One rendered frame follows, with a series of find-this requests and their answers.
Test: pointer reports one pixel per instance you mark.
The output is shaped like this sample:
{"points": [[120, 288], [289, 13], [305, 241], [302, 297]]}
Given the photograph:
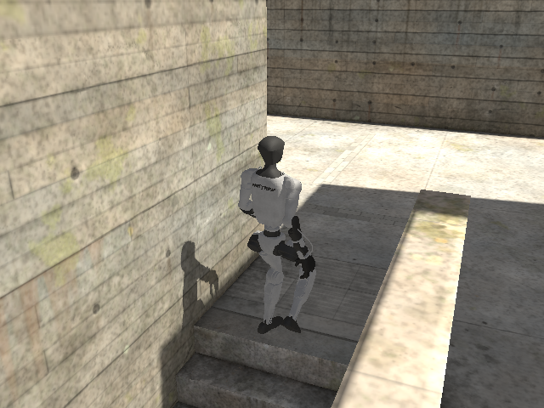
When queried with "robot foot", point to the robot foot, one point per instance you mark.
{"points": [[290, 324], [263, 327]]}

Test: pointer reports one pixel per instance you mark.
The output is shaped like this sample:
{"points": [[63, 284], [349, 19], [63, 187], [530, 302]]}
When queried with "robot left foot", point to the robot left foot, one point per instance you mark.
{"points": [[263, 327]]}

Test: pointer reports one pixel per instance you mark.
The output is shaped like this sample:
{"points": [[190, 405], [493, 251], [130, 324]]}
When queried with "right robot hand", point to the right robot hand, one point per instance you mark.
{"points": [[308, 264]]}

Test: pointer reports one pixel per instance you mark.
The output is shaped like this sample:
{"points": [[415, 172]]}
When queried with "right robot forearm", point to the right robot forearm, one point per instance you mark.
{"points": [[297, 239]]}

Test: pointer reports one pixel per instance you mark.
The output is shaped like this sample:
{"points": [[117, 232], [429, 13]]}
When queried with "left robot upper arm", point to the left robot upper arm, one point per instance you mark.
{"points": [[245, 191]]}

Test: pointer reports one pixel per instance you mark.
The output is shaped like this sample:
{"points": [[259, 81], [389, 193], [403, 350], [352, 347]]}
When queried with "right robot upper arm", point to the right robot upper arm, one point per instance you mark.
{"points": [[293, 188]]}

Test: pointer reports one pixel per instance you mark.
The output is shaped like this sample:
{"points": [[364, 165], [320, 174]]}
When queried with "robot right foot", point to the robot right foot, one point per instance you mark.
{"points": [[290, 324]]}

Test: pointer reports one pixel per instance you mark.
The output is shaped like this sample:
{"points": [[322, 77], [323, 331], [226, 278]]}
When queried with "left robot forearm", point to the left robot forearm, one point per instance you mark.
{"points": [[251, 213]]}

